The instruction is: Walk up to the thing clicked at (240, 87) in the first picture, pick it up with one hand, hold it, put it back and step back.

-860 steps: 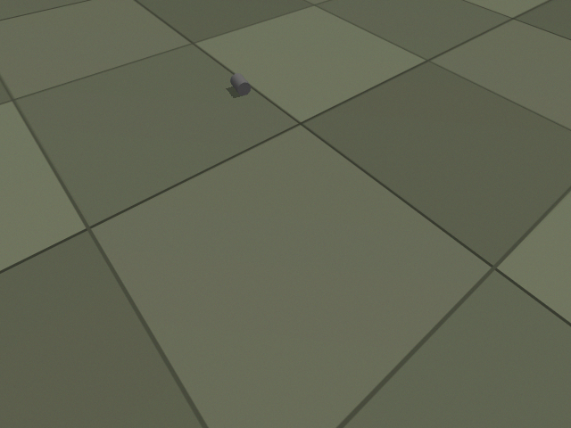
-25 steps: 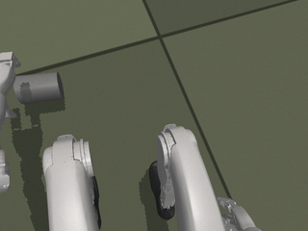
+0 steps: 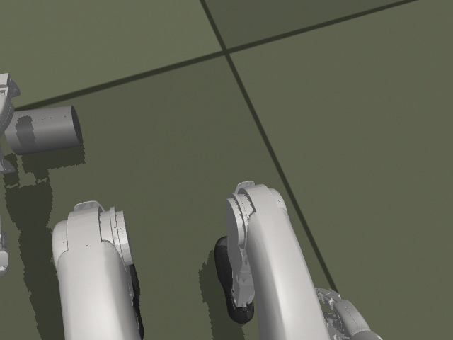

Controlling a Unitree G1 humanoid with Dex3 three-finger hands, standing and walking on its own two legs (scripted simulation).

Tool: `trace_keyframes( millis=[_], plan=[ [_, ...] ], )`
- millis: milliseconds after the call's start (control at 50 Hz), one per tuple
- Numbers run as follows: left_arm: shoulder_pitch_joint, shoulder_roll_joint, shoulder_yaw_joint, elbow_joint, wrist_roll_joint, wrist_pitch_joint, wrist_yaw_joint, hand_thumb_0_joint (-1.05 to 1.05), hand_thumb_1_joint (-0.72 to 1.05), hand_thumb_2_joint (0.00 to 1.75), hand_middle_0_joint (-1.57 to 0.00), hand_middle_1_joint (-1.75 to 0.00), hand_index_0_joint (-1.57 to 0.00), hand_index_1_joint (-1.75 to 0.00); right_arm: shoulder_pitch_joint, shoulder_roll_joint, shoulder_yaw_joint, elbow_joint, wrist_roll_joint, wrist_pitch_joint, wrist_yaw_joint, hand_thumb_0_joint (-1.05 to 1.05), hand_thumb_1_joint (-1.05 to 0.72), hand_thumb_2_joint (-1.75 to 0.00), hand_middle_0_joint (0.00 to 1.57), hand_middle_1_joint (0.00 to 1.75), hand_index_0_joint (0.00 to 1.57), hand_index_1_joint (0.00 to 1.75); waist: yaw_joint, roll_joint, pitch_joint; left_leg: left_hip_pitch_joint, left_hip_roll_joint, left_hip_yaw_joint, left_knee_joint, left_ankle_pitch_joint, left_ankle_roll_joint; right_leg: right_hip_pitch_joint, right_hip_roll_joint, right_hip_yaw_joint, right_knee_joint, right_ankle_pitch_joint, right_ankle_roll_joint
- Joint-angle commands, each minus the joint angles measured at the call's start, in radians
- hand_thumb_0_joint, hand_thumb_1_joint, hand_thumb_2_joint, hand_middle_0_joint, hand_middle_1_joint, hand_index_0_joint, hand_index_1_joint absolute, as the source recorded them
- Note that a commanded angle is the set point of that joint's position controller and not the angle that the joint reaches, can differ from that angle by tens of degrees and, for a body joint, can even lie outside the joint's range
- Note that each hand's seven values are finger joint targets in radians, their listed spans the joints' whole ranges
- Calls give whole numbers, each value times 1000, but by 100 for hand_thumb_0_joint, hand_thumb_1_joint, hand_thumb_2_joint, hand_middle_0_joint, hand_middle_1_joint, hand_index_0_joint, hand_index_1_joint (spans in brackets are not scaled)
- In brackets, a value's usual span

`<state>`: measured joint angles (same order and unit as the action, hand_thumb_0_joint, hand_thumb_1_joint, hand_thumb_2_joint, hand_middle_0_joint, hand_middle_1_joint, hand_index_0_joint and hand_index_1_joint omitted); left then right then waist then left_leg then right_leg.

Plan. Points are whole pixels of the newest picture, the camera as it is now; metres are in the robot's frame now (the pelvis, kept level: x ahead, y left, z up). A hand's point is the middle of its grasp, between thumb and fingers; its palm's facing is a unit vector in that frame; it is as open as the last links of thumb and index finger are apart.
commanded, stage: rise first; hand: left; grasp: from above
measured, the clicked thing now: (46, 129) +0.49 +0.29 -0.29
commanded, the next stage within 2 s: approach in 1.02 s
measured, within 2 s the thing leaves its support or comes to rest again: neither
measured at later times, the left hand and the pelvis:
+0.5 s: hand out of the picture +0.45 +0.33 -0.18, palm faces -0.43 -0.10 -0.90, open 14.1 cm; pelvis +0.00 +0.00 -0.01, yaw -1 degrees
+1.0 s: hand out of the picture +0.45 +0.33 -0.17, palm faces -0.43 -0.09 -0.90, open 14.1 cm; pelvis +0.00 +0.00 +0.00, yaw -1 degrees
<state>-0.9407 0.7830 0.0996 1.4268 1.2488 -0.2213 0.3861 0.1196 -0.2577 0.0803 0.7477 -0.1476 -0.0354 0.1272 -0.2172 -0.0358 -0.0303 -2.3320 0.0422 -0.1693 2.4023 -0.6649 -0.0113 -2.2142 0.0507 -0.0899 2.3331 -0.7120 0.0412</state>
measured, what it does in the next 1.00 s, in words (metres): stands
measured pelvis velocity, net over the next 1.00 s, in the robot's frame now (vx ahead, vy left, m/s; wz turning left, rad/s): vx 0.00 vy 0.00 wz -0.01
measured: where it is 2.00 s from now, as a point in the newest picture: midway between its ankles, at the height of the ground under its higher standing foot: (184, 304)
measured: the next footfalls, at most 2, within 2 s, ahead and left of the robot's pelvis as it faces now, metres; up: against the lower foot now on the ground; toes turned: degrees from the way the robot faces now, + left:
none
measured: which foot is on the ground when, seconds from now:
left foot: down 0.00-1.00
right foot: down 0.00-1.00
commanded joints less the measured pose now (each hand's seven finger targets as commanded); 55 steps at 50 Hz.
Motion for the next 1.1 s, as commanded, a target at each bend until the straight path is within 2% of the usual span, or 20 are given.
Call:
trace_keyframes(
  millis=[0, 40, 100, 140, 160, 240, 260, 300, 320, 400, 440, 500, 560, 620, 660, 740, 880, 960, 1020, 1080],
  plan=[
    [-292, 261, 36, -139, -13, 1, 39, 0, -54, 100, -8, -101, -8, -101, 203, -253, -78, -4, 2, -8, -16, 0, -90, -90, 20, 30, 20, 30, 8, 324, -689, 563, -12, 105, -217, 180, 32, 287, 24, -83, -233, 259, -69],
    [-295, 257, 23, -117, -9, 3, 35, 0, -54, 99, -8, -102, -8, -102, 204, -256, -74, -10, 1, -9, -13, 0, -91, -90, 20, 30, 20, 30, -10, 324, -665, 542, -12, 104, -211, 178, 35, 289, 26, -83, -237, 264, -68],
    [-302, 288, 45, -131, -14, 0, 33, 0, -55, 100, -8, -101, -8, -101, 206, -259, -69, -13, 0, -10, -12, 0, -90, -90, 20, 30, 20, 30, 1, 334, -662, 543, -12, 98, -218, 167, 31, 275, 23, -89, -222, 248, -71],
    [-291, 286, 41, -116, -12, 0, 31, 0, -56, 101, -8, -100, -8, -101, 199, -261, -68, -17, 1, -8, -11, 0, -90, -90, 20, 30, 20, 30, 2, 341, -644, 541, -13, 95, -227, 144, 30, 258, 24, -92, -221, 225, -75],
    [-294, 271, 35, -120, -10, 0, 29, 0, -56, 101, -8, -101, -7, -101, 206, -262, -67, -17, -2, -8, -10, 0, -90, -90, 20, 30, 20, 30, -8, 344, -648, 555, -12, 91, -226, 147, 28, 262, 24, -96, -218, 229, -73],
    [-306, 296, 40, -138, -13, -9, 30, 0, -56, 102, -7, -102, -7, -102, 204, -261, -62, -15, -3, -3, -12, 0, -90, -90, 20, 30, 20, 30, -3, 336, -670, 532, -15, 101, -209, 155, 32, 288, 27, -89, -229, 237, -70],
    [-293, 285, 31, -101, -10, -6, 28, 0, -56, 101, -7, -102, -7, -102, 206, -263, -61, -13, -5, -6, -11, 0, -90, -90, 20, 30, 20, 30, -15, 325, -649, 526, -13, 99, -201, 154, 33, 277, 28, -90, -228, 240, -68],
    [-311, 297, 37, -119, -9, -12, 30, 0, -56, 102, -8, -101, -7, -102, 210, -265, -55, -13, -7, -5, -11, 0, -90, -90, 20, 30, 20, 30, -19, 337, -657, 520, -15, 97, -199, 160, 33, 289, 28, -92, -225, 247, -67],
    [-315, 307, 45, -129, -12, -14, 33, 0, -55, 101, -7, -102, -7, -102, 207, -265, -56, -13, -5, -4, -11, 0, -90, -90, 20, 30, 20, 30, -9, 339, -668, 533, -14, 95, -204, 163, 31, 285, 29, -94, -219, 246, -69],
    [-310, 311, 41, -110, -2, -11, 31, 0, -56, 101, -7, -102, -7, -102, 210, -268, -49, -15, -10, -7, -8, 0, -90, -90, 20, 30, 20, 30, -24, 347, -657, 534, -12, 96, -192, 180, 32, 292, 30, -94, -217, 268, -66],
    [-301, 329, 54, -116, -2, -9, 32, 0, -56, 102, -7, -102, -7, -102, 206, -267, -48, -14, -9, -7, -7, 0, -90, -90, 20, 30, 20, 30, -9, 352, -663, 540, -12, 96, -195, 182, 31, 290, 29, -94, -214, 267, -68],
    [-300, 311, 41, -113, -7, -5, 26, 0, -55, 100, -7, -103, -7, -102, 193, -269, -55, -22, -7, -9, -7, 0, -90, -90, 20, 30, 20, 30, -11, 359, -639, 533, -11, 93, -211, 131, 30, 251, 29, -99, -217, 218, -72],
    [-310, 324, 45, -157, -2, -4, 22, 0, -56, 100, -7, -103, -7, -103, 200, -268, -55, -21, -4, -5, -8, 0, -90, -90, 20, 30, 20, 30, 0, 373, -683, 549, -13, 96, -209, 155, 28, 276, 30, -97, -214, 240, -72],
    [-307, 285, 20, -145, -19, 1, 12, 0, -55, 100, -7, -104, -7, -103, 204, -268, -59, -24, -1, -5, -6, 0, -90, -90, 20, 30, 20, 30, -18, 350, -644, 536, -12, 91, -216, 144, 30, 262, 29, -100, -224, 234, -71],
    [-310, 304, 28, -151, -17, 0, 8, 0, -56, 100, -7, -103, -7, -103, 210, -270, -54, -23, -2, -4, -7, 0, -90, -90, 20, 30, 20, 30, -21, 355, -646, 526, -15, 94, -210, 155, 31, 282, 28, -96, -229, 247, -68],
    [-312, 297, 20, -174, -23, 0, -4, 0, -55, 100, -7, -104, -7, -103, 208, -266, -58, -23, 4, -1, -6, 0, -90, -90, 20, 30, 20, 30, -11, 345, -682, 546, -12, 93, -211, 169, 31, 295, 29, -94, -231, 258, -68],
    [-312, 286, 17, -156, -14, -2, -2, 0, -57, 102, -7, -103, -7, -103, 210, -263, -57, -30, 6, 1, -7, 0, -90, -90, 20, 30, 20, 30, -17, 340, -643, 528, -16, 97, -223, 141, 31, 287, 29, -91, -245, 231, -70],
    [-316, 300, 29, -161, -16, 4, -2, 0, -55, 101, -7, -103, -7, -103, 200, -269, -61, -30, 11, 1, -10, 0, -90, -90, 20, 30, 20, 30, -2, 375, -664, 572, -16, 85, -249, 153, 23, 252, 22, -98, -220, 236, -75],
    [-335, 290, 12, -144, -16, 6, -8, 0, -55, 101, -8, -101, -8, -102, 206, -267, -55, -34, 10, 0, -9, 0, -90, -90, 20, 30, 20, 30, -26, 356, -617, 540, -16, 87, -242, 127, 29, 244, 21, -97, -234, 218, -73],
    [-311, 292, 21, -149, -23, 2, -11, 0, -54, 100, -8, -103, -8, -102, 211, -262, -54, -32, 7, 2, -10, 0, -90, -90, 20, 30, 20, 30, -8, 347, -676, 548, -18, 101, -225, 164, 32, 298, 24, -87, -245, 248, -68]
  ],
)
